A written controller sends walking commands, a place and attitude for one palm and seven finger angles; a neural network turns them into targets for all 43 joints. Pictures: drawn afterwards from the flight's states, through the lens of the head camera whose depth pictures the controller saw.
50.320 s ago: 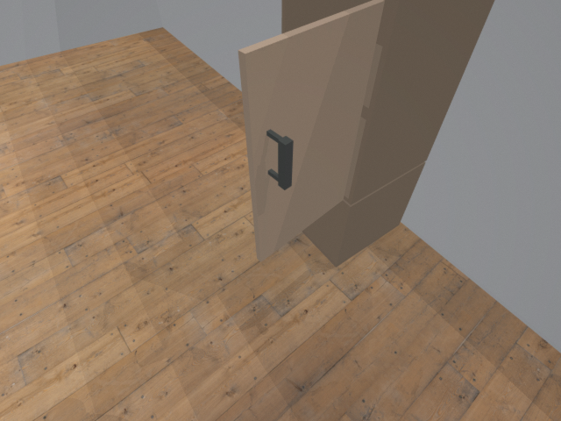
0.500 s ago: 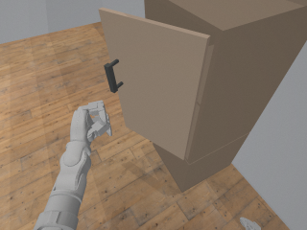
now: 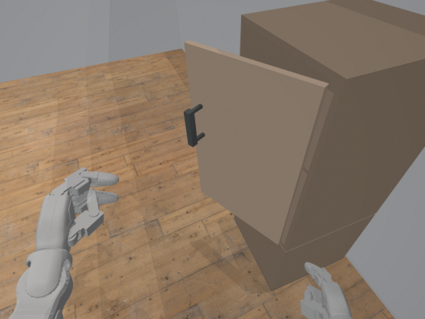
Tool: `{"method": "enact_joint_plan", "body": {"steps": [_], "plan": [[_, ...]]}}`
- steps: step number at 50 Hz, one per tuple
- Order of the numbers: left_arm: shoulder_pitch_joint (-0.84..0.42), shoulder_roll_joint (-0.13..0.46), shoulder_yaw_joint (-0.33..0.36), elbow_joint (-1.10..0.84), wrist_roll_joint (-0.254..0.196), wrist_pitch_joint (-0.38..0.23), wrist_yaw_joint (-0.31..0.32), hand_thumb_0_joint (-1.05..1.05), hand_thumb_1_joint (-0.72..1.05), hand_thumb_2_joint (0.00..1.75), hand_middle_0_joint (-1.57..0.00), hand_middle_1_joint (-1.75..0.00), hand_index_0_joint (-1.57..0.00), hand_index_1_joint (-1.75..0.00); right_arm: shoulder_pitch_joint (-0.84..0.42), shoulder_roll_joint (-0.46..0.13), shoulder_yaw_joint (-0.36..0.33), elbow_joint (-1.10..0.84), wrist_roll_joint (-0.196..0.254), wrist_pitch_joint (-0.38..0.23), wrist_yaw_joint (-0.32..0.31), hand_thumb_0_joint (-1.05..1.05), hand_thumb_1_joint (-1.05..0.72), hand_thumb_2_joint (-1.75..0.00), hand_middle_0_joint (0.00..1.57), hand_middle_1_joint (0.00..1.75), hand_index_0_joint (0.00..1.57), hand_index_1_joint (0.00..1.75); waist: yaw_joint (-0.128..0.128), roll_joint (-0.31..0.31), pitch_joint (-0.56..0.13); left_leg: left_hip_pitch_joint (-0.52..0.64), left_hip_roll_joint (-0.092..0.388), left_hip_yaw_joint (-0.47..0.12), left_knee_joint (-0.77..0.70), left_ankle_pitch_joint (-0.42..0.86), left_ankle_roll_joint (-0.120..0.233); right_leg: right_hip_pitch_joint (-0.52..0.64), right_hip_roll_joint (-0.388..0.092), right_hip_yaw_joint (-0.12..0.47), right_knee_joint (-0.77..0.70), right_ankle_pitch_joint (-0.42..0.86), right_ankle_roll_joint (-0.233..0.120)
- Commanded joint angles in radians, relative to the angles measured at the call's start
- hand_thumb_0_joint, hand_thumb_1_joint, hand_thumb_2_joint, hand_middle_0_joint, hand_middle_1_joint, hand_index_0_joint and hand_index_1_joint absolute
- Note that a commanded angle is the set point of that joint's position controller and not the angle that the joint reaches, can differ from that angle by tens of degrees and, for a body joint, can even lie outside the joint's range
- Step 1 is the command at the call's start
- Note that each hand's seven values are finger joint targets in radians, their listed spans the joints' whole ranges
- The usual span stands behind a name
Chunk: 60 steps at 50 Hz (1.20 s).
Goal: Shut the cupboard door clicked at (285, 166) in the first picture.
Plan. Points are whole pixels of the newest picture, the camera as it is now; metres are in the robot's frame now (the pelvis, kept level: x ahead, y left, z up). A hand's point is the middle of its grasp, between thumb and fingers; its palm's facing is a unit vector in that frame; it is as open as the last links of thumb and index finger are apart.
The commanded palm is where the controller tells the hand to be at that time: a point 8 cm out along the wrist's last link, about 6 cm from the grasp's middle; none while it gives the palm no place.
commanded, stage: draw the hand back to the body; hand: left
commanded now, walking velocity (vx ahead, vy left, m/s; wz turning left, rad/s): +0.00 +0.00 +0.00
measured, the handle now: (195, 125) +0.62 +0.13 +0.02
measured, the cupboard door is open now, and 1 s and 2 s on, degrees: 27 27 27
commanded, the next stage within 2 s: step back with the hand held close in 0.60 s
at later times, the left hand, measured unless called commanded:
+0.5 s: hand (52, 234) +0.19 +0.26 +0.15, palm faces +0.47 -0.80 -0.38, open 7.3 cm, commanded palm +0.14 +0.29 +0.17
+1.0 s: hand (52, 229) +0.20 +0.27 +0.14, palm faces +0.37 -0.79 -0.49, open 7.4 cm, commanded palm +0.14 +0.30 +0.17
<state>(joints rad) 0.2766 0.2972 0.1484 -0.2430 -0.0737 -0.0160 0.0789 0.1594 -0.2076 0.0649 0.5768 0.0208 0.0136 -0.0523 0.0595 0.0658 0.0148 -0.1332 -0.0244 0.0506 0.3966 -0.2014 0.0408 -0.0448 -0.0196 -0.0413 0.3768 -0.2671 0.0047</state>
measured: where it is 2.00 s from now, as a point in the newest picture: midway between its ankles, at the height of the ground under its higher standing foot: outside the picture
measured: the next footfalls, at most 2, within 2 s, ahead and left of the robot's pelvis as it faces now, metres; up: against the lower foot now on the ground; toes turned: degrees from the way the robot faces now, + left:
none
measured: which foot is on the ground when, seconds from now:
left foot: down 0.00-1.00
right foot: down 0.00-1.00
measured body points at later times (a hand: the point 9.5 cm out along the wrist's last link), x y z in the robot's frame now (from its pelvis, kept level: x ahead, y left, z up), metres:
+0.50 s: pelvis +0.00 -0.01 +0.00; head -0.02 -0.03 +0.45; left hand +0.15 +0.30 +0.17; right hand +0.19 -0.23 -0.09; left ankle +0.01 +0.09 -0.74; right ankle -0.04 -0.12 -0.74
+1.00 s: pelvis +0.00 +0.00 +0.00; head +0.01 -0.01 +0.45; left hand +0.17 +0.31 +0.17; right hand +0.18 -0.24 -0.09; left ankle +0.01 +0.09 -0.74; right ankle -0.04 -0.12 -0.74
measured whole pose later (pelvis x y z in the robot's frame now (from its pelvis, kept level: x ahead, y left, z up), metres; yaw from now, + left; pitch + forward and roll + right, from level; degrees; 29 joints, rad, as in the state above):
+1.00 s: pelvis +0.00 +0.00 +0.00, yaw -1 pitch +1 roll -1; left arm 0.54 0.40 0.38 -0.41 -0.08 -0.12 0.10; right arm 0.17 -0.25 -0.02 0.58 0.02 0.04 -0.08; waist 0.02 0.06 -0.01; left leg -0.28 -0.01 0.06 0.48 -0.22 0.05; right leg -0.18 -0.01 -0.03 0.43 -0.27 0.01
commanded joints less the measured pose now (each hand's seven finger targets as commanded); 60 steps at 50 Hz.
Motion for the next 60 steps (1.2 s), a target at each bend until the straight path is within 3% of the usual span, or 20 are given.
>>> {"method": "enact_joint_plan", "body": {"steps": [1, 3, 7, 9, 11, 12, 14, 19, 24, 28, 36, 37, 38, 41, 46, 51, 54, 56, 59, 60], "plan": [[-0.084, 0.188, 0.173, -0.279, -0.001, -0.074, 0.02, 0.0, 0.9, 0.9, -0.47, -0.6, -0.47, -0.6, -0.12, -0.113, -0.054, -0.148, -0.002, -0.059, -0.01, 0.0, -0.9, -0.9, 0.2, 0.3, 0.2, 0.3, -0.011, -0.008, -0.117, 0.109, 0.044, -0.063, -0.055, 0.206, -0.023, -0.06, 0.03, -0.002, -0.045, 0.216, -0.024], [-0.028, 0.211, 0.216, -0.313, -0.004, -0.078, 0.023, 0.0, 0.9, 0.9, -0.42, -0.54, -0.42, -0.54, -0.117, -0.114, -0.061, -0.146, -0.002, -0.066, -0.01, 0.0, -0.9, -0.9, 0.2, 0.3, 0.2, 0.3, -0.005, 0.004, -0.141, 0.115, 0.044, -0.057, -0.041, 0.233, -0.021, -0.052, 0.027, -0.001, -0.039, 0.241, -0.021], [0.06, 0.232, 0.273, -0.35, -0.008, -0.089, 0.029, 0.0, 0.9, 0.9, -0.31, -0.42, -0.31, -0.42, -0.114, -0.115, -0.068, -0.139, 0.0, -0.083, -0.007, 0.0, -0.9, -0.9, 0.2, 0.3, 0.2, 0.3, -0.001, 0.009, -0.111, 0.094, 0.047, -0.057, -0.037, 0.235, -0.023, -0.062, 0.026, -0.005, -0.039, 0.233, -0.019], [0.098, 0.273, 0.327, -0.364, -0.008, -0.096, 0.036, 0.0, 0.9, 0.9, -0.25, -0.36, -0.25, -0.36, -0.113, -0.122, -0.076, -0.135, 0.002, -0.095, -0.009, 0.0, -0.9, -0.9, 0.2, 0.3, 0.2, 0.3, 0.005, -0.011, -0.105, 0.081, 0.046, -0.055, -0.037, 0.213, -0.022, -0.061, 0.029, -0.004, -0.046, 0.218, -0.019], [0.136, 0.278, 0.355, -0.366, -0.012, -0.105, 0.04, 0.0, 0.9, 0.9, -0.2, -0.3, -0.2, -0.3, -0.112, -0.117, -0.078, -0.134, 0.004, -0.105, -0.013, 0.0, -0.9, -0.9, 0.2, 0.3, 0.2, 0.3, 0.009, 0.01, -0.094, 0.073, 0.043, -0.044, -0.031, 0.195, -0.019, -0.071, 0.024, -0.002, -0.045, 0.213, -0.017], [0.128, 0.232, 0.311, -0.351, -0.009, -0.106, 0.036, 0.0, 0.9, 0.9, -0.2, -0.3, -0.2, -0.3, -0.107, -0.117, -0.076, -0.127, 0.004, -0.108, -0.011, 0.0, -0.9, -0.9, 0.2, 0.3, 0.2, 0.3, -0.002, -0.001, -0.074, 0.069, 0.042, -0.047, -0.037, 0.184, -0.019, -0.084, 0.025, -0.006, -0.045, 0.197, -0.017], [0.107, 0.209, 0.28, -0.317, -0.006, -0.102, 0.035, 0.0, 0.9, 0.9, -0.2, -0.3, -0.2, -0.3, -0.106, -0.129, -0.082, -0.118, 0.003, -0.118, -0.012, 0.0, -0.9, -0.9, 0.2, 0.3, 0.2, 0.3, -0.011, -0.024, -0.026, 0.064, 0.044, -0.048, -0.046, 0.142, -0.015, -0.119, 0.025, -0.004, -0.065, 0.158, -0.014], [0.074, 0.245, 0.303, -0.314, -0.002, -0.109, 0.044, 0.0, 0.9, 0.9, -0.2, -0.3, -0.2, -0.3, -0.103, -0.136, -0.088, -0.11, -0.001, -0.13, -0.023, 0.0, -0.9, -0.9, 0.2, 0.3, 0.2, 0.3, -0.002, -0.047, -0.06, 0.075, 0.036, -0.041, -0.04, 0.13, -0.004, -0.103, 0.02, 0.004, -0.067, 0.152, -0.011], [0.073, 0.275, 0.334, -0.349, -0.003, -0.121, 0.047, 0.0, 0.9, 0.9, -0.2, -0.3, -0.2, -0.3, -0.115, -0.123, -0.082, -0.108, -0.003, -0.14, -0.027, 0.0, -0.9, -0.9, 0.2, 0.3, 0.2, 0.3, 0.008, 0.007, -0.07, 0.076, 0.029, -0.036, -0.034, 0.129, -0.007, -0.088, 0.018, 0.012, -0.076, 0.157, -0.014], [0.089, 0.252, 0.325, -0.338, -0.008, -0.12, 0.043, 0.0, 0.9, 0.9, -0.2, -0.3, -0.2, -0.3, -0.115, -0.113, -0.077, -0.112, -0.003, -0.138, -0.024, 0.0, -0.9, -0.9, 0.2, 0.3, 0.2, 0.3, 0.007, 0.026, -0.047, 0.071, 0.03, -0.031, -0.035, 0.141, -0.01, -0.093, 0.019, 0.013, -0.074, 0.169, -0.015], [0.1, 0.231, 0.309, -0.317, -0.014, -0.117, 0.031, 0.0, 0.9, 0.9, -0.2, -0.3, -0.2, -0.3, -0.113, -0.116, -0.082, -0.115, -0.002, -0.13, -0.025, 0.0, -0.9, -0.9, 0.2, 0.3, 0.2, 0.3, 0.001, -0.026, -0.042, 0.076, 0.034, -0.023, -0.037, 0.131, -0.005, -0.1, 0.018, 0.017, -0.089, 0.156, -0.007], [-0.002, 0.351, 0.411, -0.397, -0.002, -0.155, 0.04, 0.0, 0.9, 0.9, -0.2, -0.3, -0.2, -0.3, -0.12, -0.142, -0.09, -0.144, 0.001, -0.108, -0.022, 0.0, -0.9, -0.9, 0.2, 0.3, 0.2, 0.3, -0.028, -0.008, -0.015, 0.008, 0.052, -0.039, 0.031, 0.074, 0.014, -0.184, -0.042, 0.095, -0.137, 0.19, -0.003], [0.097, 0.295, 0.367, -0.318, -0.003, -0.161, 0.036, 0.0, 0.9, 0.9, -0.2, -0.3, -0.2, -0.3, -0.117, -0.131, -0.089, -0.122, -0.007, -0.096, -0.027, 0.0, -0.9, -0.9, 0.2, 0.3, 0.2, 0.3, -0.035, -0.047, -0.034, 0.006, 0.049, -0.047, 0.061, 0.082, 0.014, -0.195, -0.071, 0.101, -0.132, 0.217, -0.009], [0.166, 0.267, 0.341, -0.317, 0.001, -0.175, 0.035, 0.0, 0.9, 0.9, -0.2, -0.3, -0.2, -0.3, -0.106, -0.13, -0.1, -0.131, -0.006, -0.067, -0.029, 0.0, -0.9, -0.9, 0.2, 0.3, 0.2, 0.3, -0.039, -0.05, -0.101, -0.004, 0.057, -0.04, 0.08, 0.148, 0.006, -0.178, -0.088, 0.083, -0.074, 0.313, -0.008], [0.22, 0.306, 0.378, -0.363, -0.008, -0.174, 0.046, 0.0, 0.9, 0.9, -0.2, -0.3, -0.2, -0.3, -0.101, -0.14, -0.111, -0.161, -0.001, -0.029, -0.04, 0.0, -0.9, -0.9, 0.2, 0.3, 0.2, 0.3, -0.042, -0.037, -0.197, 0.014, 0.087, -0.05, 0.075, 0.378, 0.006, -0.131, -0.06, 0.049, 0.031, 0.478, 0.008], [0.253, 0.328, 0.401, -0.407, -0.012, -0.17, 0.057, 0.0, 0.9, 0.9, -0.2, -0.3, -0.2, -0.3, -0.093, -0.148, -0.116, -0.191, 0.004, -0.004, -0.048, 0.0, -0.9, -0.9, 0.2, 0.3, 0.2, 0.3, -0.045, -0.024, -0.218, -0.028, 0.109, -0.066, 0.061, 0.432, 0.005, -0.106, -0.038, 0.043, 0.089, 0.47, 0.009], [0.286, 0.346, 0.427, -0.423, -0.012, -0.174, 0.062, 0.0, 0.9, 0.9, -0.2, -0.3, -0.2, -0.3, -0.089, -0.157, -0.122, -0.197, 0.003, -0.004, -0.047, 0.0, -0.9, -0.9, 0.2, 0.3, 0.2, 0.3, -0.04, -0.002, -0.226, -0.076, 0.122, -0.083, 0.037, 0.371, 0.008, -0.094, -0.026, 0.041, 0.107, 0.403, 0.01], [0.298, 0.324, 0.41, -0.433, -0.013, -0.181, 0.062, 0.0, 0.9, 0.9, -0.2, -0.3, -0.2, -0.3, -0.083, -0.153, -0.119, -0.204, 0.005, -0.008, -0.045, 0.0, -0.9, -0.9, 0.2, 0.3, 0.2, 0.3, -0.044, 0.003, -0.213, -0.122, 0.135, -0.094, 0.021, 0.32, 0.012, -0.091, -0.02, 0.045, 0.125, 0.35, 0.011], [0.299, 0.343, 0.438, -0.433, -0.006, -0.194, 0.066, 0.0, 0.9, 0.9, -0.2, -0.3, -0.2, -0.3, -0.085, -0.168, -0.122, -0.202, -0.002, -0.022, -0.045, 0.0, -0.9, -0.9, 0.2, 0.3, 0.2, 0.3, -0.04, 0.043, -0.181, -0.252, 0.155, -0.13, -0.035, 0.107, 0.029, -0.051, -0.002, 0.05, 0.148, 0.247, 0.014], [0.295, 0.318, 0.417, -0.429, -0.007, -0.199, 0.066, 0.0, 0.9, 0.9, -0.2, -0.3, -0.2, -0.3, -0.08, -0.16, -0.116, -0.204, 0.002, -0.025, -0.046, 0.0, -0.9, -0.9, 0.2, 0.3, 0.2, 0.3, -0.045, 0.03, -0.16, -0.301, 0.159, -0.138, -0.047, 0.039, 0.032, -0.042, -0.004, 0.054, 0.16, 0.226, 0.013]]}}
